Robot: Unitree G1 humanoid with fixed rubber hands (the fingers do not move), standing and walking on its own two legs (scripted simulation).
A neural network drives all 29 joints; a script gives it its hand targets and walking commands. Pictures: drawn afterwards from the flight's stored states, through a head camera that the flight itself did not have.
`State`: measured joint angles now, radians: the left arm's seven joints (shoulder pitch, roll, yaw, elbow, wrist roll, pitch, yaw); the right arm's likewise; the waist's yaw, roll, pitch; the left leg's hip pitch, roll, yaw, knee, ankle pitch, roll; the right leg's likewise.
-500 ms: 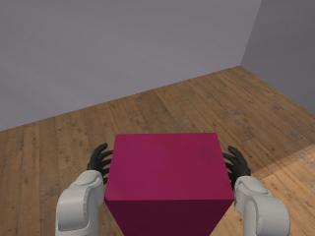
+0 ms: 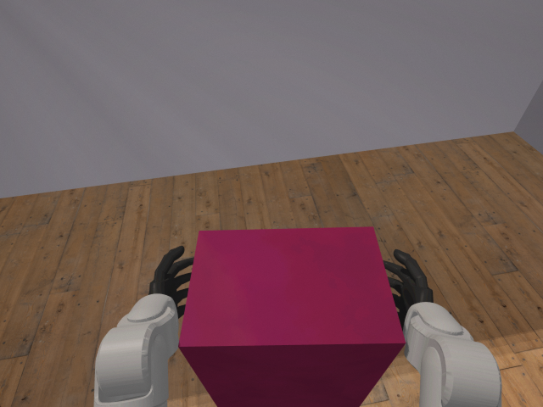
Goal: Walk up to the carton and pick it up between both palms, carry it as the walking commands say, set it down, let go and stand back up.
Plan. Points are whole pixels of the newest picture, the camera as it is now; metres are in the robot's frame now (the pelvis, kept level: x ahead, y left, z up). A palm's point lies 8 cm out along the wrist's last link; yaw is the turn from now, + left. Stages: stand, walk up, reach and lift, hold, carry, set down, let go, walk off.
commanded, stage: carry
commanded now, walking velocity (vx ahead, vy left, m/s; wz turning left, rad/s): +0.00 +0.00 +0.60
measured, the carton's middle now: (287, 329) +0.26 -0.01 +0.00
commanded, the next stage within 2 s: none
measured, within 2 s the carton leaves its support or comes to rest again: neither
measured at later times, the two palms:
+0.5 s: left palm (49, 403) +0.15 +0.27 +0.05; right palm (301, 307) +0.26 -0.02 +0.06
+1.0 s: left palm out of the picture +0.04 +0.29 +0.10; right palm (248, 317) +0.23 +0.04 +0.09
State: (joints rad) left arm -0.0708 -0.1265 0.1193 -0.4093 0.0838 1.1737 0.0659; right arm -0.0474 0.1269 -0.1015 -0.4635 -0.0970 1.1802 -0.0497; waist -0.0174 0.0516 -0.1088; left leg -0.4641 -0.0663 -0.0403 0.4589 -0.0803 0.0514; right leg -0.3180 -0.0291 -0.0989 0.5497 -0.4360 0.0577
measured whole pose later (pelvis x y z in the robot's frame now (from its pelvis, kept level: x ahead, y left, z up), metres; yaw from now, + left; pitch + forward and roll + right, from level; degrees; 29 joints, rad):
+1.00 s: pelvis -0.06 +0.01 +0.00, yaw +39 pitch +3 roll +3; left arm -0.10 -0.13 0.13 -0.39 0.10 1.19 0.06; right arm -0.10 0.13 -0.12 -0.43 -0.09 1.20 -0.06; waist -0.01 -0.01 -0.10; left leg -0.47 0.03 0.08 0.85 -0.45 -0.02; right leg -0.34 -0.20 -0.29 0.59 -0.28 -0.01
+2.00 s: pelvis -0.17 -0.04 +0.00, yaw +75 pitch +3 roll +0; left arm -0.10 -0.13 0.15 -0.39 0.09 1.19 0.07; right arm -0.10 0.13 -0.11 -0.39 -0.09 1.17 -0.06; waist 0.02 -0.02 -0.02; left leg -0.41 -0.02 0.06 0.57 -0.23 0.05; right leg -0.53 -0.13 -0.10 1.03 -0.50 0.10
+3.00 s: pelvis -0.19 -0.15 +0.00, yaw +109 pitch +4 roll -1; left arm -0.11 -0.13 0.15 -0.40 0.08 1.18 0.06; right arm -0.10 0.13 -0.10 -0.44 -0.10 1.17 -0.06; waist 0.00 0.03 -0.07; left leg -0.45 -0.04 -0.03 0.50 -0.13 0.04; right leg -0.44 -0.03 -0.06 0.83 -0.48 0.05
